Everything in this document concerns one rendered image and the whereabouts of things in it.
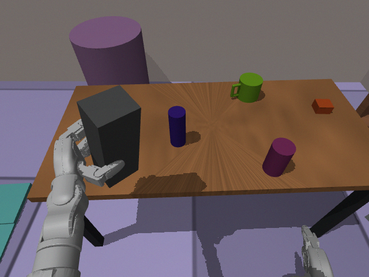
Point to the left robot arm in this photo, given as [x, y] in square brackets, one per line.
[60, 242]

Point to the right robot hand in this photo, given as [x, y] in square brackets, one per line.
[315, 260]

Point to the coffee table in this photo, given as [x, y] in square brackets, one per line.
[227, 141]

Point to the left robot hand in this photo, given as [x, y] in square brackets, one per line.
[69, 157]

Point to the chair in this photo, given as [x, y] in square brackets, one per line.
[363, 111]

